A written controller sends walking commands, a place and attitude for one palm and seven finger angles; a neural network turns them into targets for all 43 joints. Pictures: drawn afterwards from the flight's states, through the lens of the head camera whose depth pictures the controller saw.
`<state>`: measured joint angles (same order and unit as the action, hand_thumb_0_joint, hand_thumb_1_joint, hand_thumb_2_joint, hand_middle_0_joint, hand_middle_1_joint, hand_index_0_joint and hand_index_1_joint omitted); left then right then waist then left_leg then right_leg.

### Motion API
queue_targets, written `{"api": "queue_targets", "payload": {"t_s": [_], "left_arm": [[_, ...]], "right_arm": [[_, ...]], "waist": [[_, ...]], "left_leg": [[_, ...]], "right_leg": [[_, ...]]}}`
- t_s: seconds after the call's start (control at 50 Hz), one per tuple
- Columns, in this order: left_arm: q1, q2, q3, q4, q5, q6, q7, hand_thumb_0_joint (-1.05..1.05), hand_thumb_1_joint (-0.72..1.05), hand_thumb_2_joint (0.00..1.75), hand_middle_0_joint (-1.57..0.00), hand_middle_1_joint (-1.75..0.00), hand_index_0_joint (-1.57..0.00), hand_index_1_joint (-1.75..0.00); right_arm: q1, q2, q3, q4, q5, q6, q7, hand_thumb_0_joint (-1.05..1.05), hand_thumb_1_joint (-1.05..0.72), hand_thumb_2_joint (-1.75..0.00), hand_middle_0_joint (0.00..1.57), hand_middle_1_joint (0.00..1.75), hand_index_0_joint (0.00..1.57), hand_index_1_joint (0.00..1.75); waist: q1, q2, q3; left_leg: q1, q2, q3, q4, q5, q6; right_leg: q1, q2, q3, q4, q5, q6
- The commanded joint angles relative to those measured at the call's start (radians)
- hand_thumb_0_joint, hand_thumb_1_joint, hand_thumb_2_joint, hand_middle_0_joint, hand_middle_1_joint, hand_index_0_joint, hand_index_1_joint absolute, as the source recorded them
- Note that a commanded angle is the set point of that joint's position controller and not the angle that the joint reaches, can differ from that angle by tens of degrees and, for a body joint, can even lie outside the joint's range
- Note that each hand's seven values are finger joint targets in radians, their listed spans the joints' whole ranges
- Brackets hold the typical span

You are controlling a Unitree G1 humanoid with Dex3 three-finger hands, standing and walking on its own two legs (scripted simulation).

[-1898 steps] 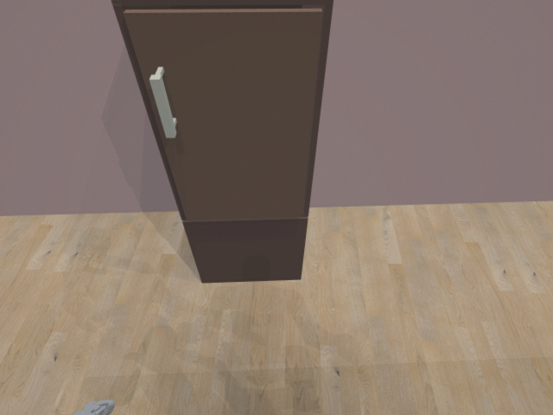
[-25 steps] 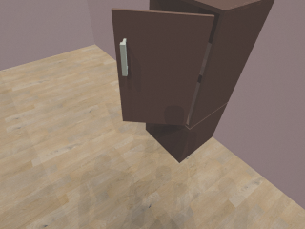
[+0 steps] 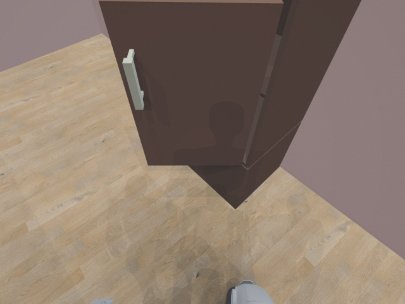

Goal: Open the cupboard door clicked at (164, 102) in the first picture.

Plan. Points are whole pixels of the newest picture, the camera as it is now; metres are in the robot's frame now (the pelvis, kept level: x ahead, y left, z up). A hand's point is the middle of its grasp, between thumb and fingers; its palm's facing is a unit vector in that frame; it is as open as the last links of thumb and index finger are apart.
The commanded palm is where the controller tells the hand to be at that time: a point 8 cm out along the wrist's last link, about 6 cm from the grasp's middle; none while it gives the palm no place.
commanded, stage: shuffle to correct the standing spot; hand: left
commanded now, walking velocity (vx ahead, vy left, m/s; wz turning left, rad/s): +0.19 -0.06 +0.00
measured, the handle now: (135, 80) +0.59 +0.17 +0.09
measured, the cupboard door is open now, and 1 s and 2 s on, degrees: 47 47 47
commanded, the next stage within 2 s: come to a stop and stand still in 0.06 s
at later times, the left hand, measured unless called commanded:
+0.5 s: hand out of the picture +0.10 +0.16 -0.19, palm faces +0.11 -0.98 -0.18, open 7.3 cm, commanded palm none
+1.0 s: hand out of the picture +0.09 +0.11 -0.17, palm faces +0.07 -0.97 -0.23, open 7.3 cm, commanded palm none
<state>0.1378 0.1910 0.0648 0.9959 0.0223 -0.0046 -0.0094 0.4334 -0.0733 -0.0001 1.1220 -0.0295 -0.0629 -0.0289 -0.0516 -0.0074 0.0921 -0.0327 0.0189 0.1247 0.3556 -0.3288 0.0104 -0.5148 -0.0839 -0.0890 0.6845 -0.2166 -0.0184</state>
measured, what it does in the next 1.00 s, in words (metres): steps on the spot: right foot, then left foot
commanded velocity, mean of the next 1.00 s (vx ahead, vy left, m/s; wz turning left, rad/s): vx -0.05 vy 0.00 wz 0.00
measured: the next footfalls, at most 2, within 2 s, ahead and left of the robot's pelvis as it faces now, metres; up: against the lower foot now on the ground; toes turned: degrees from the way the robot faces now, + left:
right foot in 0.06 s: +0.15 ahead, -0.13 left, +0.00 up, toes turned -6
left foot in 0.36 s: +0.17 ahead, +0.09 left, +0.00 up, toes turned +8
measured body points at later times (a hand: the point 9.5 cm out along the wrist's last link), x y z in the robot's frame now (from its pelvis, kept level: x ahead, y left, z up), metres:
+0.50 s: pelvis +0.10 -0.02 -0.01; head +0.12 +0.00 +0.44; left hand +0.10 +0.21 -0.17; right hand +0.19 -0.23 -0.15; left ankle +0.13 +0.09 -0.74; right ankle +0.10 -0.13 -0.73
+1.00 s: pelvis +0.05 -0.07 -0.01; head +0.03 -0.07 +0.44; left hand +0.09 +0.16 -0.16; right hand +0.10 -0.30 -0.16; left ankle +0.06 +0.05 -0.74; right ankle +0.06 -0.14 -0.74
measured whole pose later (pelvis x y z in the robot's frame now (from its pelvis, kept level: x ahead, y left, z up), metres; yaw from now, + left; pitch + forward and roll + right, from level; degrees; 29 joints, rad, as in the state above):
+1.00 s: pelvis +0.05 -0.07 -0.01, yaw +1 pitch -3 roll +1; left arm 0.30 0.17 0.01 0.95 0.02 0.00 0.05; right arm 0.27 -0.16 -0.02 0.98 -0.02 0.02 -0.01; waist 0.00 -0.01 -0.01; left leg -0.24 0.02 0.06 0.56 -0.27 0.00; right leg -0.24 0.03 -0.09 0.57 -0.30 -0.08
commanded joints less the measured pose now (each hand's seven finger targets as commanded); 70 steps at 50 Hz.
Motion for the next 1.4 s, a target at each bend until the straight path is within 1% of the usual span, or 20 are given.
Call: {"api": "queue_targets", "payload": {"t_s": [0.0,0.02,0.04,0.06,0.12,0.16,0.22,0.3,0.36,0.52,0.6,0.66,0.68,0.72,0.76,0.86,0.9,0.96,1.12,1.38], "left_arm": [[0.189,0.052,0.006,0.004,0.004,-0.046,0.002,0.0,0.9,0.9,-0.2,-0.3,-0.2,-0.3],[0.298,0.129,0.024,0.032,0.009,-0.058,0.014,0.0,0.9,0.9,-0.2,-0.3,-0.2,-0.3],[0.374,0.217,0.044,0.047,0.001,-0.055,0.021,0.0,0.9,0.9,-0.2,-0.3,-0.2,-0.3],[0.36,0.204,0.037,0.039,-0.014,-0.046,0.027,0.0,0.9,0.9,-0.2,-0.3,-0.2,-0.3],[0.158,0.086,0.016,-0.001,-0.009,-0.043,0.037,0.0,0.9,0.9,-0.2,-0.3,-0.2,-0.3],[0.119,0.054,-0.001,-0.015,0.002,-0.052,0.037,0.0,0.9,0.9,-0.2,-0.3,-0.2,-0.3],[0.123,0.044,-0.005,-0.016,0.01,-0.05,0.043,0.0,0.9,0.9,-0.2,-0.3,-0.2,-0.3],[0.115,0.098,-0.005,-0.013,-0.007,-0.025,0.041,0.0,0.9,0.9,-0.2,-0.3,-0.2,-0.3],[0.169,0.032,-0.015,-0.025,-0.014,0.005,0.041,0.0,0.9,0.9,-0.2,-0.3,-0.2,-0.3],[0.221,0.04,-0.015,-0.004,-0.005,0.028,0.044,0.0,0.9,0.9,-0.2,-0.3,-0.2,-0.3],[0.254,0.026,-0.012,-0.013,0.001,0.026,0.045,0.0,0.9,0.9,-0.2,-0.3,-0.2,-0.3],[0.261,0.082,-0.024,-0.037,0.016,0.005,0.079,0.0,0.9,0.9,-0.2,-0.3,-0.2,-0.3],[0.2,0.137,-0.021,-0.101,0.013,-0.007,0.076,0.0,0.9,0.9,-0.2,-0.3,-0.2,-0.3],[0.219,0.113,-0.011,-0.102,0.013,-0.037,0.077,0.0,0.9,0.9,-0.2,-0.3,-0.2,-0.3],[0.217,0.12,-0.013,-0.121,0.014,-0.036,0.074,0.0,0.9,0.9,-0.2,-0.3,-0.2,-0.3],[0.171,0.114,-0.03,-0.125,0.003,-0.025,0.067,0.0,0.9,0.9,-0.2,-0.3,-0.2,-0.3],[0.165,0.096,-0.037,-0.121,-0.005,-0.02,0.063,0.0,0.9,0.9,-0.2,-0.3,-0.2,-0.3],[0.186,0.102,-0.037,-0.096,-0.008,-0.015,0.059,0.0,0.9,0.9,-0.2,-0.3,-0.2,-0.3],[0.166,0.119,-0.039,-0.067,-0.007,-0.018,0.05,0.0,0.9,0.9,-0.2,-0.3,-0.2,-0.3],[0.217,0.076,-0.059,0.03,-0.015,-0.026,0.046,0.0,0.9,0.9,-0.2,-0.3,-0.2,-0.3]], "right_arm": [[0.073,-0.172,-0.043,-0.013,0.008,0.003,-0.003,0.0,-0.9,-0.9,0.2,0.3,0.2,0.3],[0.08,-0.14,-0.037,-0.023,0.018,0.001,0.006,0.0,-0.9,-0.9,0.2,0.3,0.2,0.3],[0.118,-0.096,-0.032,-0.05,0.025,0.004,0.005,0.0,-0.9,-0.9,0.2,0.3,0.2,0.3],[0.048,-0.135,-0.04,-0.067,0.022,0.019,0.0,0.0,-0.9,-0.9,0.2,0.3,0.2,0.3],[-0.048,-0.113,-0.049,-0.078,0.007,0.036,0.016,0.0,-0.9,-0.9,0.2,0.3,0.2,0.3],[-0.026,-0.083,-0.041,-0.066,0.004,0.048,0.021,0.0,-0.9,-0.9,0.2,0.3,0.2,0.3],[-0.02,-0.03,-0.025,-0.054,0.013,0.053,0.011,0.0,-0.9,-0.9,0.2,0.3,0.2,0.3],[-0.008,-0.079,-0.03,-0.063,0.023,0.056,0.004,0.0,-0.9,-0.9,0.2,0.3,0.2,0.3],[-0.106,-0.217,-0.051,-0.137,0.01,0.052,-0.007,0.0,-0.9,-0.9,0.2,0.3,0.2,0.3],[-0.225,-0.244,-0.07,-0.185,0.008,0.061,-0.023,0.0,-0.9,-0.9,0.2,0.3,0.2,0.3],[-0.236,-0.261,-0.083,-0.186,0.009,0.074,-0.019,0.0,-0.9,-0.9,0.2,0.3,0.2,0.3],[-0.256,-0.245,-0.08,-0.239,0.04,0.055,-0.003,0.0,-0.9,-0.9,0.2,0.3,0.2,0.3],[-0.218,-0.18,-0.074,-0.273,0.027,0.07,0.02,0.0,-0.9,-0.9,0.2,0.3,0.2,0.3],[-0.267,-0.148,-0.062,-0.269,0.014,0.076,0.03,0.0,-0.9,-0.9,0.2,0.3,0.2,0.3],[-0.277,-0.124,-0.055,-0.284,0.019,0.08,0.03,0.0,-0.9,-0.9,0.2,0.3,0.2,0.3],[-0.176,-0.134,-0.041,-0.231,0.019,0.077,0.027,0.0,-0.9,-0.9,0.2,0.3,0.2,0.3],[-0.14,-0.164,-0.036,-0.204,0.014,0.063,0.024,0.0,-0.9,-0.9,0.2,0.3,0.2,0.3],[-0.17,-0.171,-0.023,-0.186,0.007,0.057,0.018,0.0,-0.9,-0.9,0.2,0.3,0.2,0.3],[-0.057,-0.162,-0.01,-0.119,0.005,0.058,0.019,0.0,-0.9,-0.9,0.2,0.3,0.2,0.3],[-0.018,-0.149,0.008,-0.036,0.013,0.038,0.008,0.0,-0.9,-0.9,0.2,0.3,0.2,0.3]], "waist": [[0.099,0.013,-0.117],[0.147,-0.131,-0.202],[0.147,-0.35,-0.298],[0.155,-0.228,-0.242],[0.069,-0.119,-0.037],[0.028,-0.091,-0.029],[0.031,-0.043,-0.057],[0.022,-0.025,-0.103],[0.077,0.191,-0.082],[0.064,0.121,-0.169],[0.067,0.108,-0.196],[0.059,-0.197,-0.19],[0.036,-0.258,-0.193],[0.055,-0.09,-0.187],[0.05,-0.088,-0.12],[0.02,-0.131,-0.037],[0.024,-0.003,0.001],[0.061,0.12,0.026],[0.04,-0.05,0.0],[0.055,0.032,-0.011]], "left_leg": [[-0.137,0.178,-0.073,0.188,0.499,0.084],[-0.321,0.114,-0.025,0.401,0.289,0.045],[-0.483,-0.014,0.017,0.727,-0.283,0.003],[-0.526,0.024,-0.087,0.88,-0.321,0.015],[-0.528,0.12,-0.109,0.895,-0.118,0.008],[-0.415,0.114,-0.08,0.743,-0.068,-0.014],[-0.278,0.076,-0.047,0.451,-0.043,-0.039],[-0.115,0.041,-0.03,0.108,0.175,-0.051],[-0.217,0.282,-0.242,0.0,0.621,0.087],[-0.059,0.311,-0.216,0.038,0.849,0.192],[-0.087,0.284,-0.19,0.083,0.712,0.157],[-0.164,0.121,-0.053,0.306,0.267,-0.005],[-0.308,0.015,-0.039,0.381,-0.025,-0.008],[-0.386,0.016,-0.082,0.49,-0.073,0.008],[-0.389,0.006,-0.088,0.497,-0.087,0.009],[-0.173,-0.001,-0.072,0.207,0.015,0.008],[-0.142,0.052,-0.136,0.095,0.068,0.033],[-0.296,0.087,-0.188,0.018,-0.017,0.048],[-0.242,0.053,-0.121,0.043,-0.023,0.023],[-0.262,0.079,-0.158,-0.017,0.022,0.026]], "right_leg": [[0.42,0.055,-0.034,-0.196,0.107,-0.014],[0.645,-0.103,0.138,-0.208,0.19,-0.068],[0.771,-0.36,0.455,-0.309,0.303,-0.191],[0.659,-0.368,0.478,-0.381,0.213,-0.24],[0.303,-0.273,0.325,-0.488,-0.11,-0.188],[0.182,-0.214,0.179,-0.504,0.001,-0.152],[0.158,-0.19,0.123,-0.451,0.251,-0.166],[0.199,-0.143,0.098,-0.3,0.277,-0.11],[0.238,-0.001,-0.003,-0.142,-0.056,0.017],[0.165,0.035,0.062,0.103,-0.248,0.028],[0.241,0.035,0.053,-0.06,-0.139,0.033],[0.284,-0.093,0.24,-0.313,0.543,0.026],[0.33,-0.134,0.26,-0.285,0.376,-0.035],[0.387,-0.168,0.295,-0.259,0.498,-0.125],[0.326,-0.161,0.273,-0.265,0.469,-0.157],[0.127,-0.089,0.216,-0.331,-0.009,-0.099],[0.079,-0.03,0.197,-0.32,-0.169,-0.053],[0.213,-0.003,0.18,-0.339,-0.173,-0.028],[0.201,-0.042,0.228,-0.454,-0.335,-0.046],[0.282,-0.02,0.185,-0.386,-0.145,-0.046]]}}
